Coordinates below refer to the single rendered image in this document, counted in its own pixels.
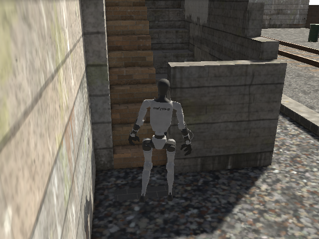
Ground stairs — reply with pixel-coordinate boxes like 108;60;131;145
105;0;166;169

